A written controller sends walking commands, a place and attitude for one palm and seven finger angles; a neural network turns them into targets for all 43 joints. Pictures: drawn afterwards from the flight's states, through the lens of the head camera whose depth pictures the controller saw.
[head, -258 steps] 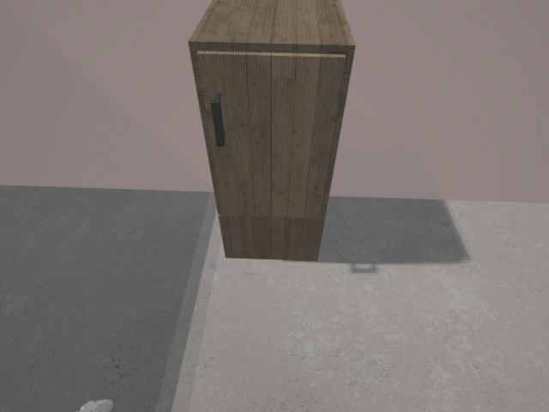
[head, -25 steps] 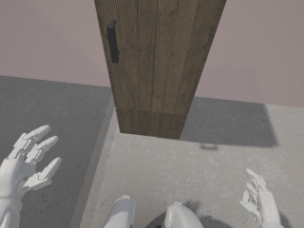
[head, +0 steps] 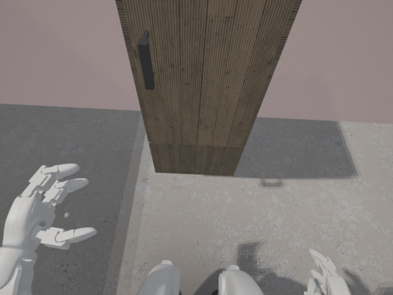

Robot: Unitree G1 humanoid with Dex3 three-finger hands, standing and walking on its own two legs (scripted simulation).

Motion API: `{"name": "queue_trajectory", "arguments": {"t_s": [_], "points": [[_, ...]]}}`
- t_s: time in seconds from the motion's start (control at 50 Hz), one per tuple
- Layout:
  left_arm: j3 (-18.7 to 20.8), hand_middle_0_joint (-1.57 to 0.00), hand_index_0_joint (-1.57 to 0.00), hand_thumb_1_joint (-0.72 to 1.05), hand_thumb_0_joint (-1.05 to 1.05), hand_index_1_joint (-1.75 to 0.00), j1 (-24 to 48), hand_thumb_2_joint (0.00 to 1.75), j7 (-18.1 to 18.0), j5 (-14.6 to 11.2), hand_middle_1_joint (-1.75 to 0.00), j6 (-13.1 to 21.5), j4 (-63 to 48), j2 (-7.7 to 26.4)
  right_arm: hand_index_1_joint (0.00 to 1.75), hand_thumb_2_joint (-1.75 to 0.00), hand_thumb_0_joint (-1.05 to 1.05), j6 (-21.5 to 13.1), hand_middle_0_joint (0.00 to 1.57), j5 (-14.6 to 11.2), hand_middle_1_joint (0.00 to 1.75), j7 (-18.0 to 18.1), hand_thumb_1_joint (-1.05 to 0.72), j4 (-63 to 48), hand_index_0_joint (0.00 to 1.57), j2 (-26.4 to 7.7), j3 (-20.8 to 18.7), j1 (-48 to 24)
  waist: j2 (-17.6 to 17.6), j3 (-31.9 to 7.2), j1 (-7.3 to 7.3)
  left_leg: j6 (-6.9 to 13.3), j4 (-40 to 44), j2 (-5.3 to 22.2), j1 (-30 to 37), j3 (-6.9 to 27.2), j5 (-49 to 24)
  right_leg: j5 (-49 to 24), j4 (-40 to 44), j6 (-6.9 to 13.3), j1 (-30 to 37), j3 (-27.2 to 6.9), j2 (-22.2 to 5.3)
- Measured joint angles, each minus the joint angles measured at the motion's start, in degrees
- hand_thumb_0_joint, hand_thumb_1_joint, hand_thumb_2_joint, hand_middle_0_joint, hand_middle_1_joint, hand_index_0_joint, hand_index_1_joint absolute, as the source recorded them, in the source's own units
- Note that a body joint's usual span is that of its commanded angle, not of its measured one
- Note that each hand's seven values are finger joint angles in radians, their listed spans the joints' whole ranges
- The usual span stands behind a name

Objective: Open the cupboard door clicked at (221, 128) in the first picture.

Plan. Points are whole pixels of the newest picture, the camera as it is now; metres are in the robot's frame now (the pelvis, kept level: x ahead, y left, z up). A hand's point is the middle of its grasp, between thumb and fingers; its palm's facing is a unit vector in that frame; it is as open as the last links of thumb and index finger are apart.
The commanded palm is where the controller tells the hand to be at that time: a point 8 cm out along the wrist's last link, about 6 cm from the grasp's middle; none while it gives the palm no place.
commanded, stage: raise the hand with hooked fingers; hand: left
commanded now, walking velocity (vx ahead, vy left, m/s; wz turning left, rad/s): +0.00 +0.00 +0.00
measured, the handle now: (148, 61) +0.64 +0.17 +0.06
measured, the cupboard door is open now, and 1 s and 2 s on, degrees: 0 0 0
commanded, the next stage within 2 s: move the hooked fingers beside the handle in 1.08 s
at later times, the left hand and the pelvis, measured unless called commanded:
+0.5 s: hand (34, 190) +0.28 +0.31 +0.06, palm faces +0.04 -1.00 -0.04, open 13.9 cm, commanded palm +0.26 +0.36 +0.07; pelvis +0.00 +0.04 +0.01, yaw +1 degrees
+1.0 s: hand (55, 181) +0.29 +0.27 +0.07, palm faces +0.05 -1.00 -0.04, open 13.9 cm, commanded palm +0.27 +0.32 +0.07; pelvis +0.01 +0.00 +0.02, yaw +1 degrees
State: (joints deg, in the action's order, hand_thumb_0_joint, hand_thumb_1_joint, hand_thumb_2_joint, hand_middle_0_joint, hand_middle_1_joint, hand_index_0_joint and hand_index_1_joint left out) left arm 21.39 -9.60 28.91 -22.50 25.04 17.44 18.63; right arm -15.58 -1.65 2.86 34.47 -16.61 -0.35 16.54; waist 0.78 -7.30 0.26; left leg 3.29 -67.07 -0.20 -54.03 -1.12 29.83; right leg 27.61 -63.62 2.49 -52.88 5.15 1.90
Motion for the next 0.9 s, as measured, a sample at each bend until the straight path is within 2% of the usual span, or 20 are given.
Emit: {"name": "queue_trajectory", "arguments": {"t_s": [0.1,0.22,0.32,0.44,0.58,0.66,0.78,0.9], "points": [[-0.6,-0.28,-0.28,-0.21,0.0,-1.02,-0.4,0.43,-2.8,0.9,-1.01,-0.4,-4.2,0.5,0.3,-0.9,0.01,0.4,0.21,0.3,0.3,-0.4,-0.91,-1.6,0.2,0.6,0.3,-1.1,-0.4,-0.2,0.6,0.9,0.5,-0.6,1.1,0.0,0.2,-0.2,1.4,-1.2,1.7,0.0,-0.5],[-1.0,-0.29,-0.29,-0.35,0.0,-1.11,0.9,0.37,-4.4,1.8,-1.1,-3.9,-4.2,2.1,0.3,-0.9,0.01,2.2,0.21,0.4,0.3,-0.9,-0.91,-4.4,0.2,1.3,1.6,-2.1,0.4,-0.8,0.24,1.8,2.4,-1.4,2.6,0.0,-0.6,-1.2,4.0,-2.3,3.8,-0.1,-1.2],[-0.4,-0.29,-0.3,-0.43,-0.01,-1.16,3.5,0.33,-4.0,2.0,-1.16,-5.7,-1.4,2.7,0.3,-0.9,0.01,3.5,0.21,0.3,0.3,-0.9,-0.9,-5.6,0.2,1.6,2.5,-2.5,0.5,-0.7,-0.48,1.8,3.0,-1.8,3.0,-0.1,-0.9,-1.6,4.8,-2.5,4.4,-0.3,-1.6],[0.1,-0.29,-0.3,-0.48,-0.01,-1.19,6.6,0.31,-2.8,2.7,-1.19,-5.5,0.8,3.2,0.3,-0.89,0.01,4.7,0.21,0.3,0.3,-0.5,-0.9,-5.1,0.2,1.5,3.0,-2.3,0.3,-0.3,-0.84,1.8,3.2,-2.0,3.2,-0.2,-1.0,-1.6,4.9,-2.4,4.5,-0.4,-1.7],[1.7,-0.3,-0.3,-0.5,-0.01,-1.2,9.6,0.3,-1.3,2.5,-1.2,-6.7,3.9,5.2,0.3,-0.89,0.01,6.0,0.21,0.1,0.3,0.1,-0.9,-4.3,0.2,1.1,3.0,-1.0,0.2,0.0,-0.11,1.9,4.2,-1.8,3.9,0.0,-1.4,-2.0,5.9,-2.4,5.2,-0.3,-1.4],[2.5,-0.3,-0.3,-0.5,-0.01,-1.2,10.3,0.3,-0.7,1.6,-1.2,-6.9,5.5,6.0,0.3,-0.89,0.01,6.3,0.21,-0.1,0.3,0.2,-0.9,-4.0,0.2,0.9,2.7,0.0,0.1,-0.2,0.38,1.7,5.1,-1.5,4.4,0.2,-1.7,-2.3,6.8,-2.3,5.6,-0.2,-1.0],[2.3,-0.3,-0.3,-0.5,-0.01,-1.2,10.0,0.3,-0.1,1.4,-1.2,-6.2,6.4,5.5,0.3,-0.89,0.01,6.4,0.21,-0.1,0.3,-0.3,-0.9,-3.8,0.2,0.4,2.1,0.8,0.0,-0.7,1.01,1.1,5.1,-0.9,4.2,0.6,-1.6,-2.1,6.7,-1.5,5.4,0.2,-0.5],[2.1,-0.3,-0.3,-0.5,-0.01,-1.2,8.4,0.3,-1.1,1.8,-1.2,-5.0,5.2,4.6,0.3,-0.9,0.01,6.5,0.21,0.0,0.3,-0.4,-0.9,-4.0,0.2,0.4,1.8,0.0,0.0,-0.3,1.33,0.3,4.9,-0.3,4.3,0.8,-1.4,-1.8,6.2,-0.7,5.2,0.3,0.1]]}}
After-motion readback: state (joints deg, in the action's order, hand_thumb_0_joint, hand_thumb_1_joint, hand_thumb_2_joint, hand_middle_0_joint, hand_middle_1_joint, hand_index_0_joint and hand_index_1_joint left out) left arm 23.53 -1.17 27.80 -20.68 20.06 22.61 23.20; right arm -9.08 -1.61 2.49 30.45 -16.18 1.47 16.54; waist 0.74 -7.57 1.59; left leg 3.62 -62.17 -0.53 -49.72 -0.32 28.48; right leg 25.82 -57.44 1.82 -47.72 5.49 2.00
